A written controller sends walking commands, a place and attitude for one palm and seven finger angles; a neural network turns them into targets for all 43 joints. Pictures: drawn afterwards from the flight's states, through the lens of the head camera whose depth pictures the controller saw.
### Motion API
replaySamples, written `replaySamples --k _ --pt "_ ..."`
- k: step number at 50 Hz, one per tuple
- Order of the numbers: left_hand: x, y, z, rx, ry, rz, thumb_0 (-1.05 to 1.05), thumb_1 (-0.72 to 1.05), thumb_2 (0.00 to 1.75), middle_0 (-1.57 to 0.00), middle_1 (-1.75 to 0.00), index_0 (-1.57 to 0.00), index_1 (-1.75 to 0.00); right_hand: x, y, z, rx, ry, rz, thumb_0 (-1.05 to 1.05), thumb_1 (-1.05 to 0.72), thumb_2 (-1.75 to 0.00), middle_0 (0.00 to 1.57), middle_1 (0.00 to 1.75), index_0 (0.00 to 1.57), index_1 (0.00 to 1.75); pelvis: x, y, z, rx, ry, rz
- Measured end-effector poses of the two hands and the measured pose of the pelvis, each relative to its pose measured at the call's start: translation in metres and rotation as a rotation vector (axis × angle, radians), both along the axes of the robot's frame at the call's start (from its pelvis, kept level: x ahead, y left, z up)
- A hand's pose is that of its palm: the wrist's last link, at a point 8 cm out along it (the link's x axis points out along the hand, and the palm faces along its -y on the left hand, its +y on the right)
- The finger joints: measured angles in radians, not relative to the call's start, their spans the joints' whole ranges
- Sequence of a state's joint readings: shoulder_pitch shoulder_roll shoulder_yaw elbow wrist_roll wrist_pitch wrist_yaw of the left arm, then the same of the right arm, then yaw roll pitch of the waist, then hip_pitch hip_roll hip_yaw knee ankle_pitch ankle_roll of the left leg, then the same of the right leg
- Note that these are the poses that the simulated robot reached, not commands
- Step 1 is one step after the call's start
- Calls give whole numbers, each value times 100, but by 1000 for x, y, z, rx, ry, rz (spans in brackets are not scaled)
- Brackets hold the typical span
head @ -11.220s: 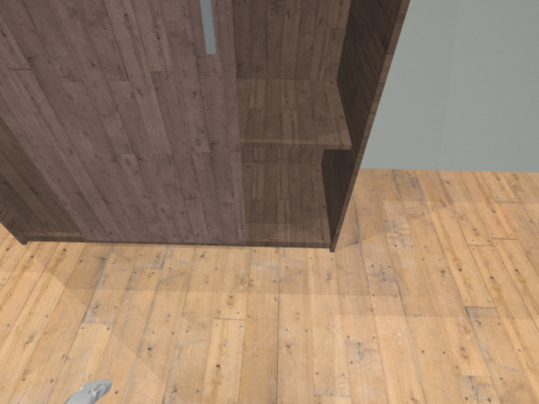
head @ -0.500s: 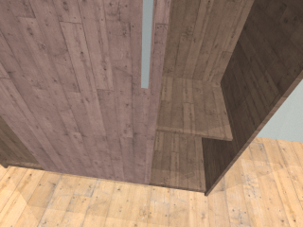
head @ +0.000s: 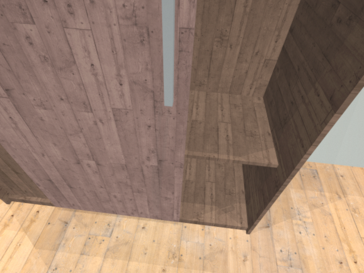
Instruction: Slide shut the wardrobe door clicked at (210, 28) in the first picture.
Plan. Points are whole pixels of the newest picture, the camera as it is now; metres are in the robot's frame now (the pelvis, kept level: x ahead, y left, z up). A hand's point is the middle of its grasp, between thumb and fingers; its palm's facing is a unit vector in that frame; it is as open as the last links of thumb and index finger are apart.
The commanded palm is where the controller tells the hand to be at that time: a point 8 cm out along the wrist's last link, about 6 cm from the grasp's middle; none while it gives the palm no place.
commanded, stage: look again from close up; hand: left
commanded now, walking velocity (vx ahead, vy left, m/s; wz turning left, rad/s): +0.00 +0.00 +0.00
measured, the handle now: (170, 46) +0.49 +0.07 +0.27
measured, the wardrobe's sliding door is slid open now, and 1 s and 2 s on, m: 0.37 0.37 0.37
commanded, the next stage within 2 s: raise the hand with hooked fingers in 0.70 s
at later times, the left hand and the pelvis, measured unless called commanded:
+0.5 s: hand out of the picture -0.03 +0.15 -0.18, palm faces +0.02 -0.99 -0.16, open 7.4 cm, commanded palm none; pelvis +0.00 -0.01 +0.00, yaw +0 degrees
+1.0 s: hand (105, 245) +0.18 +0.17 -0.01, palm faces +0.24 -0.95 -0.18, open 7.4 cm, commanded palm +0.11 +0.21 -0.03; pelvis -0.01 -0.02 -0.01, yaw +3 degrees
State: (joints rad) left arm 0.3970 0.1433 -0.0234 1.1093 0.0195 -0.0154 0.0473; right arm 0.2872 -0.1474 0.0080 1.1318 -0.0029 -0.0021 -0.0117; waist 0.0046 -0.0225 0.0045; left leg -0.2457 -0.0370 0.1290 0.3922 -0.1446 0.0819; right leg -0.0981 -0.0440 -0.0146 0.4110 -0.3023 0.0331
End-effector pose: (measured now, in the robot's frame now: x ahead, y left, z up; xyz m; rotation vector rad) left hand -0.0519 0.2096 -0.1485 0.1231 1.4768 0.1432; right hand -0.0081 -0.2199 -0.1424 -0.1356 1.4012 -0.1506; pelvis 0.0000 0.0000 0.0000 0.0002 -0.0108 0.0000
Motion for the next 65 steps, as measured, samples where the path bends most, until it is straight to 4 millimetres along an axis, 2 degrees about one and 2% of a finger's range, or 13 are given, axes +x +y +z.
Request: replaySamples --k 16,41,42,44,47,51,53,54,55,57,61,63,65 --pt "15 -11 -2 -16 -32 -8 0 91 90 -20 -30 -20 -30 3 -7 1 -8 -6 -1 0 -91 -89 20 30 20 30 3 -7 0 -2 -3 -1" --pt "21 -9 1 11 -29 -14 0 91 90 -20 -30 -20 -30 6 -9 -2 1 0 5 1 -92 -89 20 30 20 30 7 -10 0 -2 1 2" --pt "31 -8 5 10 -78 22 0 91 90 -20 -30 -20 -30 9 -12 0 -5 -31 4 1 -92 -89 20 30 20 30 5 -10 -2 -5 2 11" --pt "71 5 29 84 -322 46 2 93 90 -20 -30 -21 -30 22 -18 5 -32 -167 22 1 -92 -89 20 30 20 30 2 -12 -5 7 6 15" --pt "136 19 85 165 -696 64 4 94 89 -20 -32 -21 -32 51 -29 9 -43 -369 29 1 -92 -89 20 30 20 30 -3 -14 -10 22 18 37" --pt "215 2 175 133 -1217 -26 3 87 87 -20 -35 -20 -35 100 -43 21 -62 -618 59 1 -91 -89 20 30 20 30 -11 -18 -15 6 24 54" --pt "237 -11 201 64 -1418 -93 3 83 85 -20 -38 -20 -38 123 -50 31 -70 -714 70 1 -91 -89 20 30 20 30 -15 -24 -20 3 47 48" --pt "243 -18 206 16 -1489 -125 2 80 84 -20 -39 -21 -39 133 -54 37 -74 -752 74 1 -91 -89 20 30 20 30 -17 -28 -23 3 60 43" --pt "246 -23 206 -32 -1536 -160 2 78 83 -20 -40 -21 -40 142 -58 43 -77 -785 79 1 -91 -89 20 30 20 30 -19 -32 -26 4 70 39" --pt "241 -30 191 -118 -1538 -221 1 72 82 -21 -43 -21 -43 157 -66 56 -87 -839 99 1 -91 -89 20 30 20 30 -22 -41 -31 5 78 35" --pt "203 -20 150 -160 -1336 -201 1 62 78 -22 -49 -23 -49 183 -81 78 -124 -916 137 1 -90 -89 20 30 20 30 -22 -54 -37 2 77 37" --pt "177 -7 145 -104 -1283 -133 1 57 76 -23 -52 -23 -52 192 -85 84 -139 -940 155 1 -90 -89 20 30 20 30 -20 -58 -38 -5 72 45" --pt "157 6 157 -13 -1313 -76 1 52 74 -23 -55 -23 -55 199 -85 85 -146 -948 181 1 -90 -89 20 30 20 30 -19 -62 -38 -15 63 60"
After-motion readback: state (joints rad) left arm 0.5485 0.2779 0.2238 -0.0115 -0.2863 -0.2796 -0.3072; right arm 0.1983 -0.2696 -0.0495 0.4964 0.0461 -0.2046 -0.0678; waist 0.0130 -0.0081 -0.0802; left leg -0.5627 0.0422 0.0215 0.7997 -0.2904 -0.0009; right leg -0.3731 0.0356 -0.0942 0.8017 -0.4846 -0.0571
